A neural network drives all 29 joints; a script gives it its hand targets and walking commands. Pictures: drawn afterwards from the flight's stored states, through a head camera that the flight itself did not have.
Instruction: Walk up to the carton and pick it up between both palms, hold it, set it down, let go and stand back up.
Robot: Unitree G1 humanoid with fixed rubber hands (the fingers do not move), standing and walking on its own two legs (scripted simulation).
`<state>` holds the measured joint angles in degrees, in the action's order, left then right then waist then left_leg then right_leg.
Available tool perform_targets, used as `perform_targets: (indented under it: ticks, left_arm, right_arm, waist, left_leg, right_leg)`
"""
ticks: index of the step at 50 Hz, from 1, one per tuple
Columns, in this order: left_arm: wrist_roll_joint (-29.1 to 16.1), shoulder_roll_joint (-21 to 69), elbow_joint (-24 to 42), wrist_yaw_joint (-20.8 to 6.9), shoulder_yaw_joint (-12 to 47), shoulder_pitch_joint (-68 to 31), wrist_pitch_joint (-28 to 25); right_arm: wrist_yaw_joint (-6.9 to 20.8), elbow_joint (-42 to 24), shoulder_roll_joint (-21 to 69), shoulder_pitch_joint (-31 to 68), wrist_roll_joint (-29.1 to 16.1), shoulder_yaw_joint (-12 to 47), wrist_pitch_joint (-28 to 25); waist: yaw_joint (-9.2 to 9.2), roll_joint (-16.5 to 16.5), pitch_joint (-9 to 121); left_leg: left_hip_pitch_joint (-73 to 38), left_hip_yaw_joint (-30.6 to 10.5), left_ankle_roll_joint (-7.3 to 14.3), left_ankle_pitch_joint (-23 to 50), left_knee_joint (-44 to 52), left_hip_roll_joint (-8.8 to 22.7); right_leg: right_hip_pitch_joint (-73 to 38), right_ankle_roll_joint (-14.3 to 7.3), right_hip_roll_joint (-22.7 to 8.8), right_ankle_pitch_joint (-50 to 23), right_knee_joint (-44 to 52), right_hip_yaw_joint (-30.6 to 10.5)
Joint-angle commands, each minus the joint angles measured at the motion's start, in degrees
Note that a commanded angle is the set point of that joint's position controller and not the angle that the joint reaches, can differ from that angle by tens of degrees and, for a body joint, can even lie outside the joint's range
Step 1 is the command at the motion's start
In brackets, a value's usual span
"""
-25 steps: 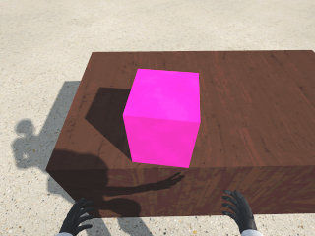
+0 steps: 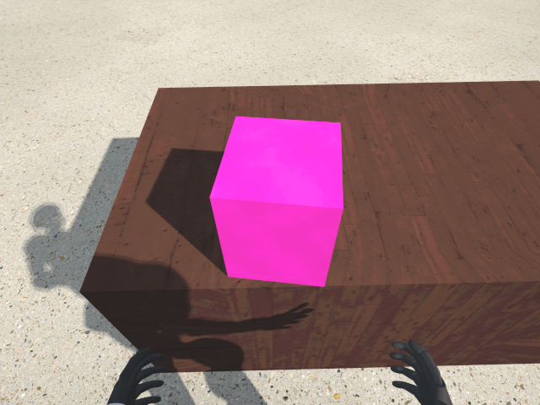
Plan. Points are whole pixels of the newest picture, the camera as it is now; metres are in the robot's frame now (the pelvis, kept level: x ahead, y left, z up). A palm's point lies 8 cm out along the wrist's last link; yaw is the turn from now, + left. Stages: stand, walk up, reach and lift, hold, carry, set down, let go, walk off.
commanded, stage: set down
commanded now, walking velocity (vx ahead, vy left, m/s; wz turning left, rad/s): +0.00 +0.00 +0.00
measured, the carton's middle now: (281, 203) +0.47 +0.01 -0.02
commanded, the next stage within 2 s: let go in 0.04 s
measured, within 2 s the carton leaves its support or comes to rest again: neither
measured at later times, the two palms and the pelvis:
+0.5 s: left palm out of the picture +0.14 +0.24 -0.09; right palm (439, 402) +0.15 -0.22 -0.08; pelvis +0.00 +0.00 +0.00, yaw +0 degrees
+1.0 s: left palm out of the picture +0.13 +0.29 -0.08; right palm out of the picture +0.11 -0.27 -0.09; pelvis -0.01 +0.01 +0.00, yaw +0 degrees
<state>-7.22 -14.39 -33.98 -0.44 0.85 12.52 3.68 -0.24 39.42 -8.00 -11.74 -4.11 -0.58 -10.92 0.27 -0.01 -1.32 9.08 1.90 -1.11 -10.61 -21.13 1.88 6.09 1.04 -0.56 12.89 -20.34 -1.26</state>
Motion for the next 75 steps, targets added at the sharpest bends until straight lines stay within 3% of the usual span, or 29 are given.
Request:
perform_targets:
  ticks: [1, 10, 11, 14, 16, 24, 25, 26, 28, 29, 33, 35, 36, 38, 40, 44, 47, 48, 49, 50, 52, 54, 58, 64, 67, 68, 69, 70, 75]
  left_arm:
    - [5.1, -4.1, 13.0, 1.8, -1.7, -8.6, -1.3]
    - [5.0, -4.0, 11.9, 2.1, -1.8, -9.2, -1.1]
    - [5.1, -3.9, 12.0, 2.5, -2.1, -8.9, -1.3]
    - [4.9, -4.1, 11.2, 2.0, -2.1, -9.0, -0.8]
    - [5.4, -4.0, 11.2, 2.4, -2.2, -8.8, -0.8]
    - [5.5, -3.5, 10.1, 2.3, -1.5, -10.1, -0.1]
    - [5.4, -3.8, 11.5, 2.3, -1.8, -8.7, -0.4]
    - [10.7, -16.2, 3.8, 2.4, -6.2, -0.2, -3.4]
    - [10.5, -14.9, 1.6, 1.8, -6.0, 0.7, -4.5]
    - [10.6, -15.4, 1.2, 1.6, -5.7, -0.5, -4.7]
    - [9.2, -14.1, 0.2, 1.0, -5.0, -1.6, -5.8]
    - [9.5, -15.3, -0.6, 0.7, -4.6, -1.3, -5.8]
    - [9.7, -14.6, -0.1, 0.5, -4.2, -2.3, -6.0]
    - [9.6, -16.6, -0.8, 0.4, -4.9, -2.1, -5.6]
    - [9.6, -16.4, -0.8, 0.6, -4.9, -1.7, -5.5]
    - [10.1, -17.4, -2.2, 0.4, -4.2, -0.9, -5.8]
    - [9.4, -17.9, -2.9, 0.2, -4.2, 0.1, -5.9]
    - [9.8, -17.7, -2.8, 0.3, -4.2, -0.8, -6.1]
    - [9.5, -17.6, -2.8, 0.1, -4.0, -0.5, -6.1]
    - [9.7, -18.4, -3.8, 0.3, -4.1, -0.1, -6.0]
    - [9.5, -17.8, -4.0, 0.4, -4.2, -0.7, -5.9]
    - [9.1, -17.9, -4.2, 0.4, -4.2, -0.6, -6.1]
    - [9.1, -17.2, -5.1, 0.4, -3.5, -1.5, -6.0]
    - [9.3, -17.6, -4.8, 0.5, -3.8, -1.4, -6.2]
    - [8.9, -17.9, -5.9, 0.7, -3.8, -0.1, -6.0]
    - [8.8, -18.7, -6.6, 0.8, -3.8, 0.4, -6.1]
    - [9.1, -18.4, -6.4, 0.8, -4.0, -0.3, -6.0]
    - [8.7, -17.9, -6.0, 0.7, -4.0, -0.9, -5.8]
    - [8.6, -18.1, -6.8, 0.7, -3.6, -0.8, -6.1]
  right_arm:
    - [1.3, -3.8, -9.5, 9.4, 5.3, -4.7, -1.8]
    - [1.5, -3.6, -10.2, 9.4, 5.7, -4.9, -1.8]
    - [1.8, -2.8, -10.5, 9.2, 5.4, -4.8, -2.1]
    - [1.6, -3.2, -10.8, 9.4, 6.0, -5.0, -1.7]
    - [1.8, -3.0, -11.0, 9.0, 5.9, -5.3, -1.6]
    - [1.9, -1.8, -11.1, 10.2, 5.9, -5.2, -0.9]
    - [1.8, -3.5, -10.9, 8.8, 5.7, -4.7, -1.2]
    - [0.1, 2.6, -21.0, 0.4, 7.2, -6.7, 3.1]
    - [-0.6, 0.3, -19.0, 2.5, 7.4, -5.5, 5.4]
    - [-0.2, 0.2, -18.6, 2.6, 6.8, -4.9, 5.9]
    - [0.1, 1.1, -19.5, 4.9, 6.9, -4.5, 7.3]
    - [0.3, 2.0, -19.5, 2.9, 6.5, -3.9, 7.7]
    - [0.3, 2.1, -20.6, 4.0, 6.8, -4.3, 7.9]
    - [0.2, 2.4, -21.8, 4.5, 6.8, -4.5, 7.7]
    - [0.1, 3.4, -22.2, 3.8, 6.9, -4.4, 8.0]
    - [0.5, 3.9, -22.3, 3.4, 6.1, -4.0, 8.2]
    - [0.6, 4.3, -23.2, 4.3, 6.1, -3.9, 8.7]
    - [0.5, 3.9, -22.3, 4.5, 6.4, -3.6, 8.5]
    - [0.4, 4.1, -24.6, 5.7, 6.8, -4.1, 8.5]
    - [0.8, 4.5, -23.9, 4.4, 6.1, -4.1, 8.4]
    - [0.6, 4.5, -22.7, 3.8, 6.4, -3.8, 8.6]
    - [0.5, 5.0, -23.7, 4.5, 6.3, -3.8, 8.5]
    - [0.4, 4.6, -23.7, 3.4, 6.1, -4.1, 8.5]
    - [0.9, 6.0, -23.6, 4.9, 6.2, -4.0, 8.8]
    - [1.0, 6.5, -23.7, 3.7, 6.1, -4.0, 9.0]
    - [0.8, 6.8, -24.7, 4.4, 6.3, -4.2, 9.0]
    - [0.8, 5.9, -23.5, 5.4, 6.4, -3.9, 8.9]
    - [0.7, 6.2, -24.0, 4.8, 6.5, -4.1, 8.5]
    - [0.7, 6.8, -23.2, 4.8, 6.2, -4.0, 8.5]
  waist:
    - [-0.46, 2.3, 3.1]
    - [-0.75, -0.1, 3.9]
    - [-0.54, 2.2, 4.2]
    - [-0.56, -0.7, 3.9]
    - [-0.45, 2.1, 3.1]
    - [-0.88, 1.5, 1.7]
    - [-0.81, 1.7, 2.8]
    - [1.17, 0.1, 5.6]
    - [1.79, -2.2, 6.5]
    - [1.15, -0.9, 4.4]
    - [1.04, 1.1, 5.0]
    - [0.67, -1.3, 3.7]
    - [1.07, 1.7, 3.6]
    - [0.36, 0.3, 3.8]
    - [0.71, 3.3, 2.7]
    - [0.08, -0.5, 2.0]
    - [0.57, 4.1, 1.3]
    - [0.47, 1.5, 1.5]
    - [1.40, 2.9, 2.3]
    - [0.12, 3.3, 1.7]
    - [0.09, 0.1, 3.3]
    - [0.49, 2.7, 4.9]
    - [-0.73, -0.4, 2.6]
    - [0.66, 0.3, 2.9]
    - [-0.34, -0.4, 1.1]
    - [0.44, 2.3, 1.4]
    - [-0.34, 0.7, 2.4]
    - [-0.12, 2.7, 2.8]
    - [0.37, 0.9, 0.9]
  left_leg:
    - [-11.9, 3.0, -2.3, 8.7, 1.9, -0.4]
    - [-11.4, 3.4, -2.0, 10.3, 1.1, -0.8]
    - [-11.3, 3.1, -2.2, 11.7, 0.7, -0.6]
    - [-10.3, 3.1, -1.7, 8.9, 1.2, -0.7]
    - [-10.2, 3.0, -2.2, 9.9, 1.2, -0.3]
    - [-9.5, 3.0, -1.6, 6.8, 1.8, -0.4]
    - [-10.0, 3.5, -1.5, 8.1, 1.5, -0.5]
    - [0.0, -3.7, 1.0, 12.8, -3.9, 3.8]
    - [0.6, -3.1, 1.8, 9.7, -3.4, 3.5]
    - [1.8, -4.2, 2.3, 7.6, -2.4, 3.8]
    - [-0.5, -4.5, 2.9, 6.7, -2.7, 3.9]
    - [-0.8, -4.2, 2.2, 5.0, -1.7, 3.6]
    - [0.4, -3.5, 2.2, 5.2, -2.0, 3.2]
    - [0.9, -4.9, 2.6, 4.6, -1.5, 4.1]
    - [1.7, -4.0, 2.9, 3.1, -1.1, 3.1]
    - [2.0, -6.6, 2.9, -0.6, 0.1, 4.6]
    - [1.7, -6.3, 3.1, -0.6, 0.7, 4.7]
    - [2.1, -6.4, 2.6, -1.0, 1.2, 4.1]
    - [1.5, -6.0, 2.8, -1.9, 0.8, 4.4]
    - [1.5, -6.3, 3.0, -1.7, 1.6, 4.7]
    - [0.3, -5.9, 2.7, 1.1, 0.1, 3.8]
    - [-1.7, -5.8, 3.1, 4.1, -1.0, 4.4]
    - [-1.0, -6.5, 3.4, 5.9, -0.6, 4.5]
    - [-1.3, -5.8, 3.2, 4.2, -0.2, 4.5]
    - [-1.3, -6.1, 3.0, 3.4, 0.3, 4.6]
    - [-0.8, -6.1, 3.2, 3.0, 1.1, 4.4]
    - [-1.6, -5.7, 2.8, 3.6, 0.7, 4.6]
    - [-0.8, -5.2, 2.5, 3.7, 0.4, 4.3]
    - [0.0, -6.4, 3.5, 5.5, 0.7, 5.1]
  right_leg:
    - [7.0, -2.2, 2.1, -2.3, 4.1, 4.0]
    - [6.7, -1.6, 2.4, -4.4, 3.6, 4.1]
    - [7.0, -2.0, 2.4, -5.5, 2.8, 3.8]
    - [6.2, -1.6, 2.4, -4.0, 3.3, 3.8]
    - [6.7, -1.9, 2.2, -4.3, 2.5, 3.8]
    - [7.6, -1.9, 2.3, -2.1, 2.4, 3.8]
    - [6.7, -1.8, 2.0, -3.1, 2.6, 3.6]
    - [1.1, -1.8, -4.2, -9.6, -1.9, -1.8]
    - [-0.6, -2.0, -4.9, -12.6, -1.6, -2.9]
    - [1.1, -1.9, -5.6, -10.5, -1.0, -3.0]
    - [3.5, -2.3, -5.2, -8.6, -1.7, -3.5]
    - [4.6, -2.0, -4.6, -5.1, -0.8, -3.2]
    - [3.8, -1.8, -4.7, -5.1, -0.6, -3.2]
    - [3.1, -2.4, -4.6, -6.2, -0.9, -2.8]
    - [2.6, -2.5, -4.8, -4.9, -0.9, -4.2]
    - [3.6, -2.8, -4.5, -1.7, -0.6, -2.7]
    - [4.3, -2.5, -4.7, -2.4, -0.4, -3.4]
    - [4.0, -2.2, -4.1, -1.2, -0.5, -2.9]
    - [3.9, -2.3, -4.4, -1.9, -0.5, -3.3]
    - [4.0, -2.6, -4.8, -1.5, -0.3, -3.8]
    - [3.3, -2.8, -4.8, -2.3, -0.1, -3.5]
    - [2.9, -2.7, -5.3, -3.9, 0.3, -4.4]
    - [3.6, -3.0, -5.6, -6.0, 0.1, -3.9]
    - [3.8, -2.2, -5.2, -4.0, 0.6, -3.5]
    - [4.2, -2.3, -5.1, -4.4, 1.0, -3.7]
    - [3.6, -2.5, -5.4, -4.1, 1.3, -3.8]
    - [3.6, -2.2, -5.1, -4.5, 1.1, -3.3]
    - [2.5, -2.3, -5.4, -4.4, 0.7, -3.2]
    - [3.0, -2.4, -5.5, -4.9, 1.1, -4.1]
